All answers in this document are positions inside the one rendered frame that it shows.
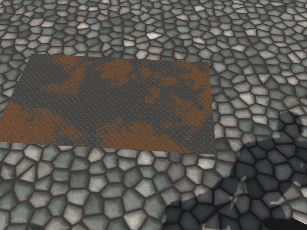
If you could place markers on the right robot hand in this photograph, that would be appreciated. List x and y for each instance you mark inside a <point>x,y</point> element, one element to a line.
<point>284,224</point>

